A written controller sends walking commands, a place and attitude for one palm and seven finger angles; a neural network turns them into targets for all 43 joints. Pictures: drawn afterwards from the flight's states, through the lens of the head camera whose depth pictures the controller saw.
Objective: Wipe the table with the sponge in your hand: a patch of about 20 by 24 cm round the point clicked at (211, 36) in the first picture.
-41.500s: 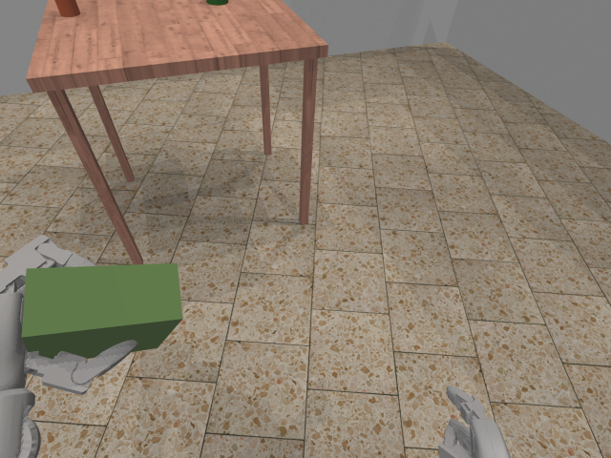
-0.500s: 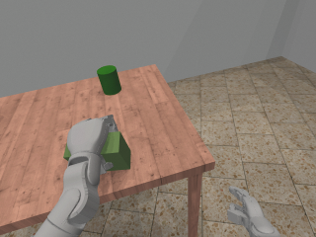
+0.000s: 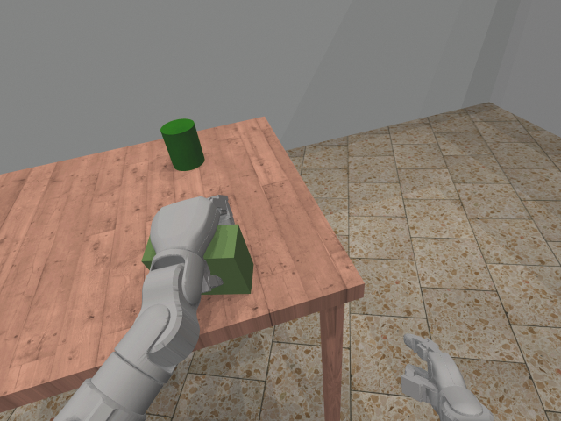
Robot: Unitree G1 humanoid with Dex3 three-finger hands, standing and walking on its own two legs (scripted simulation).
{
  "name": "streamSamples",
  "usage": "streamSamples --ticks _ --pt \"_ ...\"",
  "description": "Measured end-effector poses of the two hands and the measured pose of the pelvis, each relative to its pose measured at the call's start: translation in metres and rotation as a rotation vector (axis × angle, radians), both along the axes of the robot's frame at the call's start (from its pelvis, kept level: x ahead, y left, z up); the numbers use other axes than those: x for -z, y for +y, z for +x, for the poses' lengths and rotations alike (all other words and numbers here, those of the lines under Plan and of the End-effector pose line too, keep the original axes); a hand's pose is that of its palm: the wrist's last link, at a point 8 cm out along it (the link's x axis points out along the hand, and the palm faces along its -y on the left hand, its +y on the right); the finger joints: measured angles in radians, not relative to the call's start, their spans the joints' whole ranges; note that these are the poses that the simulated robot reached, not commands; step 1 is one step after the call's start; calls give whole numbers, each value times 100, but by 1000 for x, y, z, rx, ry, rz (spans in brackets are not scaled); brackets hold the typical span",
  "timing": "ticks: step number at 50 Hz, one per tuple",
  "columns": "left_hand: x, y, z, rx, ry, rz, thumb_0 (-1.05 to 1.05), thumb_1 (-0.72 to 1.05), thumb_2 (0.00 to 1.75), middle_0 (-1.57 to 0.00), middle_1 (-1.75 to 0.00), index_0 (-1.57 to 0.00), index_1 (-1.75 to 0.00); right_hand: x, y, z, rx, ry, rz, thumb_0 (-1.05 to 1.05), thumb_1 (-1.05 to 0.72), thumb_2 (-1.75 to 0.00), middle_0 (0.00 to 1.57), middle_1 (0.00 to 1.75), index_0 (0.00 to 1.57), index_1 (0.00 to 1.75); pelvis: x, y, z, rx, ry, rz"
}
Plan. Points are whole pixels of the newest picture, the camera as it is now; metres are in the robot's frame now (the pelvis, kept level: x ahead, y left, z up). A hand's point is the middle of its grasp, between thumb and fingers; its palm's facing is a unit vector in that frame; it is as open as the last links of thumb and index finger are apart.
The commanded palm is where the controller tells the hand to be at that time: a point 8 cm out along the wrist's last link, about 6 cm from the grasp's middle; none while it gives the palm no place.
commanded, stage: wipe forward along the third lane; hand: left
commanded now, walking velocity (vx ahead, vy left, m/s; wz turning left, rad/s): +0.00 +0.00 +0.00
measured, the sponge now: (207, 268) +0.32 +0.16 +0.08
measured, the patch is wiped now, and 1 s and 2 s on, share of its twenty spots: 0.90 0.95 0.95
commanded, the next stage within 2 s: none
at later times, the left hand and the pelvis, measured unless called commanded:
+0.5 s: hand (211, 226) +0.36 +0.16 +0.13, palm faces +0.06 -0.13 -0.99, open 9.8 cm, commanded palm +0.33 +0.18 +0.17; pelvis -0.01 -0.02 +0.00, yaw -1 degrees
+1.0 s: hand (212, 212) +0.39 +0.16 +0.13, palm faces -0.02 -0.05 -1.00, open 9.9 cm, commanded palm +0.37 +0.19 +0.16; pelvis -0.02 -0.03 +0.00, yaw -2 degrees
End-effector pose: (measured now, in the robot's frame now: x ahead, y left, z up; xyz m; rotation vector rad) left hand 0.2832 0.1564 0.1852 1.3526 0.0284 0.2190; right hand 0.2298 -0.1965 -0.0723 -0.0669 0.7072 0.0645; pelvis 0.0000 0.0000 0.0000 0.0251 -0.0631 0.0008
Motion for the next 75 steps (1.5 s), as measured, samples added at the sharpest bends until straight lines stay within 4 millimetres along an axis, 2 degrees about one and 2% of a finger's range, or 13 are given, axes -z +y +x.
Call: streamSamples --ticks 15,33,50,75 --pt "0 -1 24 -60 61 23 0 -57 109 -78 -134 -85 -132 7 -30 -20 78 42 -50 1 -91 -90 20 30 20 29 0 -10 -6 7 15 4" --pt "-1 -1 64 -130 142 113 1 -61 108 -82 -129 -86 -134 27 -65 -65 168 126 -99 1 -91 -90 20 30 20 29 1 -20 -13 14 53 9" --pt "-1 4 85 -118 176 140 0 -61 108 -82 -129 -85 -137 43 -79 -98 210 191 -110 1 -91 -90 20 30 20 29 3 -27 -19 26 89 13" --pt "-7 15 133 -137 218 189 0 -61 109 -83 -131 -86 -139 62 -107 -155 306 326 -132 1 -91 -90 20 30 20 29 6 -37 -16 63 167 17"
